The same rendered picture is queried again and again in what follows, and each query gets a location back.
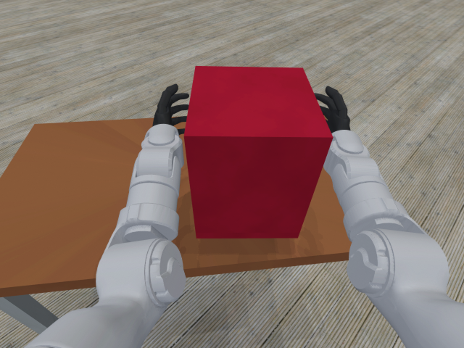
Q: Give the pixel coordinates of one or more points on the robot left forearm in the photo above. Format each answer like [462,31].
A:
[150,211]

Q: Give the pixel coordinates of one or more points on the carton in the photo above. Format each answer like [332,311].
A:
[256,141]

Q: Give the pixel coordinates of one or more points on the left robot hand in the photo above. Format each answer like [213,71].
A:
[164,112]

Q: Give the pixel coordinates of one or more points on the table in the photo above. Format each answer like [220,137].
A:
[60,200]

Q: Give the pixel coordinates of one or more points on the robot right forearm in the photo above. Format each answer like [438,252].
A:
[361,190]

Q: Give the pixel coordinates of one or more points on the robot left upper arm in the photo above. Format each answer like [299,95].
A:
[136,281]

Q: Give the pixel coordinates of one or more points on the robot right upper arm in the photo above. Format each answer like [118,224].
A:
[405,276]

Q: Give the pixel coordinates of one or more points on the right robot hand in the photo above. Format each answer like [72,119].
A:
[336,113]

